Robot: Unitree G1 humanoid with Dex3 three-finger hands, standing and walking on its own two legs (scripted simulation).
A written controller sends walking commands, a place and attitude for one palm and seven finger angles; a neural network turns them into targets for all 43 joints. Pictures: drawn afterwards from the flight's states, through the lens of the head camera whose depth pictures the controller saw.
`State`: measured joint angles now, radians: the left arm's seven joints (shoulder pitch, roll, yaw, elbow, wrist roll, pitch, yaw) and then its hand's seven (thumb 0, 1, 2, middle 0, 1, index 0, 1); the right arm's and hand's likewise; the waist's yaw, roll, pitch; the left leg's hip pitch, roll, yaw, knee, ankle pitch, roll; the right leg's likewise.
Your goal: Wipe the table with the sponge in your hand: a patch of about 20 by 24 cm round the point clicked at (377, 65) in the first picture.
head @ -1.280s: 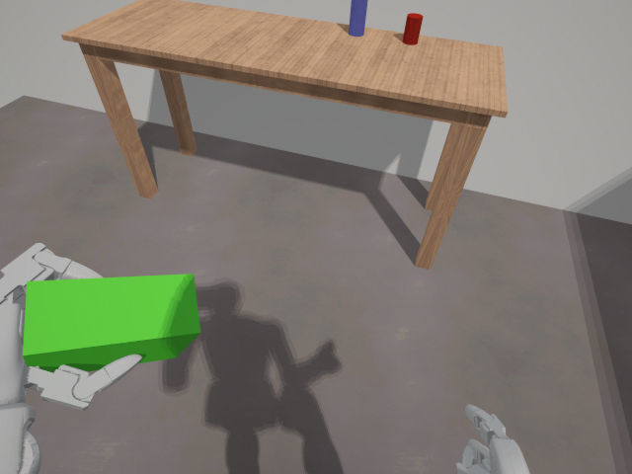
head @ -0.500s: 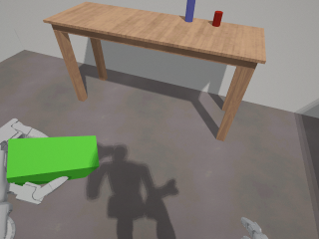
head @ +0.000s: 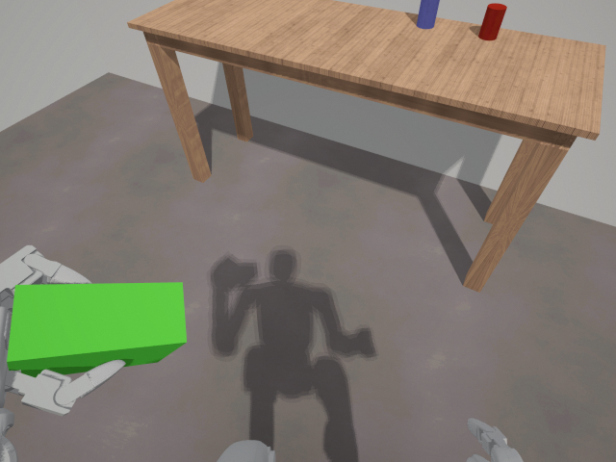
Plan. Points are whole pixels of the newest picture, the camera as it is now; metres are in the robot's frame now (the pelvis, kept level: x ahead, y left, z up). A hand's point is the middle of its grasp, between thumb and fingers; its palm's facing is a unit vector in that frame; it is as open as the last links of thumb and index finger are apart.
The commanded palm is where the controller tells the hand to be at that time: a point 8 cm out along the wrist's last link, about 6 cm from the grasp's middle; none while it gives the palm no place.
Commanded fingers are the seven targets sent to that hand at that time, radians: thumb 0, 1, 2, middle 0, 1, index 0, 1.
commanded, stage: walk to a spot facing it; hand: left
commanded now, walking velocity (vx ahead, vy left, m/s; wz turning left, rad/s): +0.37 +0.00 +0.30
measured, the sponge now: (125, 328) +0.22 +0.19 +0.14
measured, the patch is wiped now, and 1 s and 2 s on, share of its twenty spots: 0.00 0.00 0.00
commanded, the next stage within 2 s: none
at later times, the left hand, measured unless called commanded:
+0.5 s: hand (98, 201) +0.34 +0.24 +0.20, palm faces +0.48 -0.74 -0.47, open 10.1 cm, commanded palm +0.29 +0.28 +0.18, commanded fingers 0.00 0.10 1.30 -1.20 -1.60 -1.20 -1.60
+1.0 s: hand (128, 148) +0.44 +0.25 +0.19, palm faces +0.61 -0.62 -0.49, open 10.1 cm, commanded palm +0.38 +0.27 +0.18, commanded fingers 0.00 0.10 1.30 -1.20 -1.60 -1.20 -1.60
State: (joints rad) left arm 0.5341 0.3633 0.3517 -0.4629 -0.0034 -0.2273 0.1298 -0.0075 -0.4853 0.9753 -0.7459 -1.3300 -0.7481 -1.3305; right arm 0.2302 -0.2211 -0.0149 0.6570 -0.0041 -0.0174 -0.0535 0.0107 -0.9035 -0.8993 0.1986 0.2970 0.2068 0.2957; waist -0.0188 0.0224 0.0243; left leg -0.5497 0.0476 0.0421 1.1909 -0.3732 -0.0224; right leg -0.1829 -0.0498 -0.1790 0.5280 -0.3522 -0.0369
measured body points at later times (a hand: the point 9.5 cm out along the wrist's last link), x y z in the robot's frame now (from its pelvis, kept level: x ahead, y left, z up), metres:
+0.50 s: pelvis +0.16 -0.01 +0.00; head +0.19 -0.02 +0.45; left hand +0.31 +0.28 +0.22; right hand +0.34 -0.18 -0.10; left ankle +0.15 +0.13 -0.74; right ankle +0.23 -0.15 -0.70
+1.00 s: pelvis +0.31 -0.04 +0.00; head +0.36 -0.03 +0.45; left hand +0.41 +0.28 +0.21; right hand +0.55 -0.25 -0.08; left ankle +0.36 +0.11 -0.70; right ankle +0.26 -0.14 -0.73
